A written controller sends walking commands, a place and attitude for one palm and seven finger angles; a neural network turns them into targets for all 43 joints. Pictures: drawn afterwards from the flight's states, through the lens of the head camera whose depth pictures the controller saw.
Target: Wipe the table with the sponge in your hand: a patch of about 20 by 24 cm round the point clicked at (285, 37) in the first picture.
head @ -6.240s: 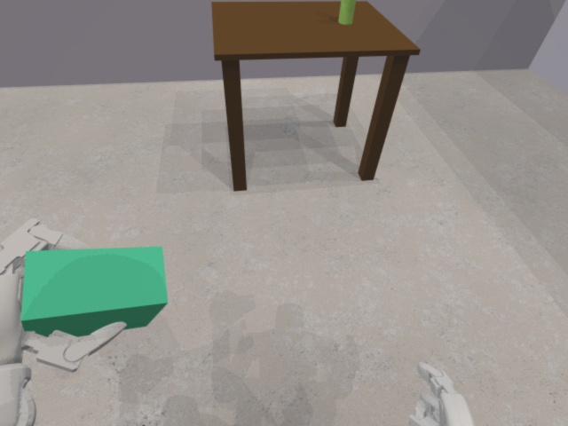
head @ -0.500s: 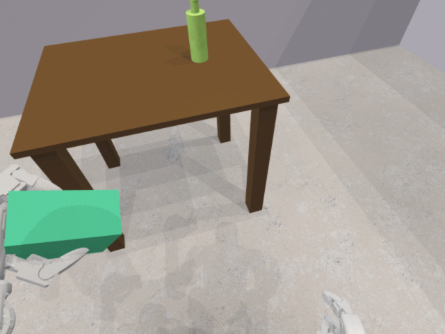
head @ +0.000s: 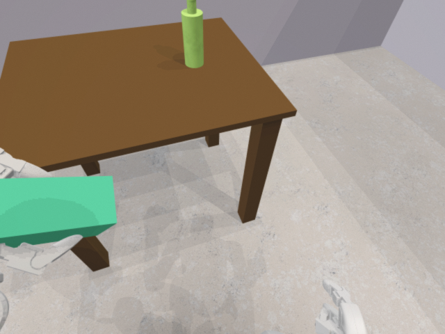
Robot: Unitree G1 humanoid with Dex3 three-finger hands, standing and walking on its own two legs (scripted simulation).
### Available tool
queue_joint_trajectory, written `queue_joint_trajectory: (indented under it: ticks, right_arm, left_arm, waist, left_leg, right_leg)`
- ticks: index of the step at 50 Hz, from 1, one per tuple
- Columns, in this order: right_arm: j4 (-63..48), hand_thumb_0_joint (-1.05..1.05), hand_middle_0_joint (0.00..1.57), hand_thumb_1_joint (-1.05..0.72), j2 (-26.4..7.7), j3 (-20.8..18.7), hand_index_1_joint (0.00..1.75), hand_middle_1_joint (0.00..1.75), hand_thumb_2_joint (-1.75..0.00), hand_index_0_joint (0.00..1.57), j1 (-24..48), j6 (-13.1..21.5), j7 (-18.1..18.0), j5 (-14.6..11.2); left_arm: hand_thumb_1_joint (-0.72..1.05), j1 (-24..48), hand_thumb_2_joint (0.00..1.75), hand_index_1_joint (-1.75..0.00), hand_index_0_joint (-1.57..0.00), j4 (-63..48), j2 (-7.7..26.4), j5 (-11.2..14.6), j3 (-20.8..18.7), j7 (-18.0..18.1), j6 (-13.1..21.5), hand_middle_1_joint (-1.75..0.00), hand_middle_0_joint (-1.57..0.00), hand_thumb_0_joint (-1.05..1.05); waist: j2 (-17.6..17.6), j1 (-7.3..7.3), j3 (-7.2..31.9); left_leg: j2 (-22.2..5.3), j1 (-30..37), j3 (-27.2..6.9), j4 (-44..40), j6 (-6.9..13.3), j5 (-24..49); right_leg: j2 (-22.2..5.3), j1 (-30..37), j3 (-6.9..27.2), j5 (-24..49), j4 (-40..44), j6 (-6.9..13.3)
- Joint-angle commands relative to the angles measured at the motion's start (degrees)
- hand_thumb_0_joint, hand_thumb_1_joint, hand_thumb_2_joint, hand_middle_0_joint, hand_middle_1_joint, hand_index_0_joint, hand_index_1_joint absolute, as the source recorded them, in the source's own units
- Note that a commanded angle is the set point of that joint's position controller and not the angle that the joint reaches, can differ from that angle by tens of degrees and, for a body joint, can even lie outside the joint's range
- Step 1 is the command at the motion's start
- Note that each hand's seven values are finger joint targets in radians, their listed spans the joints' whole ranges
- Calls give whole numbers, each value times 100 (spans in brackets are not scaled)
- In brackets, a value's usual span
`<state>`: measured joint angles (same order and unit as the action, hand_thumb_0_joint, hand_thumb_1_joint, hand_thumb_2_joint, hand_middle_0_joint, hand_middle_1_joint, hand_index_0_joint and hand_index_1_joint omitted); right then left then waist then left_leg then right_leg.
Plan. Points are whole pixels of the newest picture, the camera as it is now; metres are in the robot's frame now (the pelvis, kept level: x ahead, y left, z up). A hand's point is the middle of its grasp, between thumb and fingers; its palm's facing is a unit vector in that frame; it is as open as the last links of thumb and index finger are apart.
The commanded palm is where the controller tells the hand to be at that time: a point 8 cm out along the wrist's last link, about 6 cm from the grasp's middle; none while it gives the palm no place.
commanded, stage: take the last steps up to it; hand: left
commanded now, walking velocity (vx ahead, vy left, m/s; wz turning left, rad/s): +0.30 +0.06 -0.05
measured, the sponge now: (72, 211) +0.24 +0.22 +0.15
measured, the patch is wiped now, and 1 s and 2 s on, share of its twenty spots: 0.00 0.00 0.00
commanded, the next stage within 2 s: come to a stop and stand still in 0.96 s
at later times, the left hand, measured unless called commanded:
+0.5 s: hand (97, 165) +0.32 +0.21 +0.16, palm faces +0.33 -0.82 -0.47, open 10.6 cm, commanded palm +0.25 +0.26 +0.19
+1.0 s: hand (91, 116) +0.39 +0.24 +0.19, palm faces +0.35 -0.81 -0.47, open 10.6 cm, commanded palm +0.34 +0.29 +0.19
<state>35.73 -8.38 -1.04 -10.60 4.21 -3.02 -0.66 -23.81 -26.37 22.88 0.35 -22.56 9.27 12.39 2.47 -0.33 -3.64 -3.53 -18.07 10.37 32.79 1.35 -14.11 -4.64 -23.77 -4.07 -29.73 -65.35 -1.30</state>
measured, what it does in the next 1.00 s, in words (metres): walks ahead: right foot, then left foot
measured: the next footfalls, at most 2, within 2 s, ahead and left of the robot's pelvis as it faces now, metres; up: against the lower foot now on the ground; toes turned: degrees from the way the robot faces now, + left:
right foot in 0.24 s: +0.11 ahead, -0.09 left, +0.00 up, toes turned -10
left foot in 0.68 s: +0.23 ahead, +0.13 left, +0.00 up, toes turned +9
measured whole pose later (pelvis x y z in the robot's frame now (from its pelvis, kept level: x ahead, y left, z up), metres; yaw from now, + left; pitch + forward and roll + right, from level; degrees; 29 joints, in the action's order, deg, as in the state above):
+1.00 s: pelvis +0.18 +0.01 +0.01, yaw -1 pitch +1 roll +0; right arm 35.0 -6.7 2.4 -11.7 6.0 -2.3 -0.2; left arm -29.1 -33.5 22.3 0.9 -19.7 8.0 11.7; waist -0.1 1.3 -3.6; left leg -3.1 -15.3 9.0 28.1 1.1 -13.2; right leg -3.5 -22.2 -7.1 -22.4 -43.3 -2.2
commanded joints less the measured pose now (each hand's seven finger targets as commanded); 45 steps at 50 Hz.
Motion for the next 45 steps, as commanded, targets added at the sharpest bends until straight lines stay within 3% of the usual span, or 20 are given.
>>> queue_joint_trajectory:
  ticks: [1,7,10,11,12,13,14,15,18,20,23,27,31,32,33,34,35,37,40,45]
  right_arm:
    - [-817,0,20,-90,-900,-215,30,30,-90,20,310,538,4,-4]
    - [-768,0,20,-90,-845,-118,30,30,-90,20,249,564,-41,73]
    - [-757,0,20,-90,-867,-128,30,30,-90,20,314,400,-126,45]
    - [-753,0,20,-90,-847,-136,30,30,-90,20,323,342,-136,29]
    - [-778,0,20,-90,-769,-143,30,30,-90,20,316,279,-125,6]
    - [-880,0,20,-90,-643,-65,30,30,-90,20,386,263,-94,4]
    - [-852,0,20,-90,-810,-96,30,30,-90,20,550,303,-57,23]
    - [-729,0,20,-90,-892,-180,30,30,-90,20,367,288,7,19]
    - [-700,0,20,-90,-763,-27,30,30,-90,20,599,140,-20,46]
    - [-740,0,20,-90,-830,-71,30,30,-90,20,583,124,-24,84]
    - [-882,0,20,-90,-818,-144,30,30,-90,20,530,156,-34,103]
    - [-1145,0,20,-90,-732,-203,30,30,-90,20,390,200,-30,95]
    - [-1132,0,20,-90,-811,-284,30,30,-90,20,150,157,-78,62]
    - [-1121,0,20,-90,-878,-326,30,30,-90,20,85,132,-112,49]
    - [-1137,0,20,-90,-1063,-390,30,30,-90,20,103,116,-115,23]
    - [-1166,0,20,-90,-1065,-369,30,30,-90,20,100,115,-75,6]
    - [-1198,0,20,-90,-1048,-311,30,30,-90,20,131,140,-33,-7]
    - [-976,0,20,-90,-992,-232,30,30,-90,20,334,171,-60,37]
    - [-920,0,20,-90,-949,-222,30,30,-90,20,289,295,9,-9]
    - [-912,0,20,-90,-907,-132,30,30,-90,20,263,496,20,45]
  left_arm:
    - [10,209,130,-160,-120,-2258,775,99,-359,26,498,-160,-120,0]
    - [10,-254,130,-160,-120,-1631,789,141,-639,78,359,-160,-120,0]
    - [10,-187,130,-160,-120,-1076,765,151,-672,76,244,-160,-120,0]
    - [10,-73,130,-160,-120,-902,745,128,-622,64,213,-160,-120,0]
    - [10,66,130,-160,-120,-804,801,84,-589,57,190,-160,-120,0]
    - [10,96,130,-160,-120,-688,848,105,-571,61,143,-160,-120,0]
    - [10,437,130,-160,-120,-793,954,173,-638,63,167,-160,-120,0]
    - [10,458,130,-160,-120,-737,754,180,-433,-8,216,-160,-120,0]
    - [10,366,130,-160,-120,-1054,838,87,-443,-14,386,-160,-120,0]
    - [10,212,130,-160,-120,-1316,857,57,-419,19,495,-160,-120,0]
    - [10,155,130,-160,-120,-2001,1184,63,-710,110,600,-160,-120,0]
    - [10,-594,130,-160,-120,-2047,1117,151,-939,198,486,-160,-120,0]
    - [10,-507,130,-160,-120,-1780,961,202,-884,234,399,-160,-120,0]
    - [10,-389,130,-160,-120,-1717,917,201,-805,220,424,-160,-120,0]
    - [10,-499,130,-160,-120,-1567,766,224,-688,186,435,-160,-120,0]
    - [10,-326,130,-160,-120,-1645,775,222,-618,170,479,-160,-120,0]
    - [10,-138,130,-160,-120,-1339,956,151,-688,159,462,-160,-120,0]
    - [10,233,130,-160,-120,-1303,1083,137,-708,72,435,-160,-120,0]
    - [10,72,130,-160,-120,-1979,817,117,-421,-12,433,-160,-120,0]
    - [10,-104,130,-160,-120,-2227,773,127,-413,-2,346,-160,-120,0]
  waist:
    - [-1660,58,834]
    - [-1405,56,967]
    - [-953,59,1005]
    - [-502,61,987]
    - [523,50,1032]
    - [1619,93,917]
    - [1417,131,739]
    - [1133,5,629]
    - [78,58,707]
    - [74,32,687]
    - [87,52,905]
    - [297,267,1187]
    - [281,63,1348]
    - [-110,-30,1429]
    - [-1162,-51,1507]
    - [-1830,-13,1490]
    - [-1338,-54,1124]
    - [-1107,-43,772]
    - [-1349,67,898]
    - [-1529,65,972]
  left_leg:
    - [-1395,1062,-1503,-1717,956,668]
    - [-1338,839,-1034,-1603,700,562]
    - [-1179,503,-860,-876,441,-43]
    - [-964,130,-665,-229,325,-238]
    - [-460,-647,-252,1035,139,-717]
    - [217,-1867,-233,2437,-101,-1722]
    - [63,-2239,-876,3396,-196,-1614]
    - [-49,-2301,-1182,3825,-245,-1224]
    - [-153,-2300,-1008,3799,-359,-682]
    - [-165,-2197,-857,3364,-338,-474]
    - [-178,-1538,-545,1921,-297,-196]
    - [102,-968,-94,613,-216,-114]
    - [282,556,150,-737,-165,704]
    - [159,1266,-23,-960,-60,915]
    - [-716,2060,-1157,-1039,311,1566]
    - [-1906,2518,-2826,-1143,1017,2720]
    - [-2129,1895,-3233,-1408,1290,2177]
    - [-1950,1085,-2750,-1620,1265,1046]
    - [-1366,1073,-1672,-1536,979,1376]
    - [-1237,676,-1177,-1681,727,1179]
  right_leg:
    - [-181,-859,-19,580,272,-49]
    - [181,342,-588,759,2466,-74]
    - [298,1209,-671,1152,3646,-5]
    - [99,1630,-300,1281,4086,123]
    - [-740,2088,1143,1166,4529,528]
    - [-1862,2602,3091,1594,5016,1135]
    - [-2246,2417,3381,1716,5160,1294]
    - [-2057,2282,2944,1836,5111,1218]
    - [-1559,2330,1277,4040,4621,971]
    - [-1468,2361,684,4897,4565,889]
    - [-1367,2412,371,5174,4504,896]
    - [-1286,2767,449,5362,4255,917]
    - [-985,2188,149,4413,3442,605]
    - [-805,1738,36,4046,2795,443]
    - [-316,744,-282,2368,1694,179]
    - [206,-449,-203,-568,568,38]
    - [324,-725,168,-861,-217,105]
    - [-64,-907,362,-254,-441,23]
    - [-86,-783,107,514,140,-56]
    - [86,142,-319,813,1635,-111]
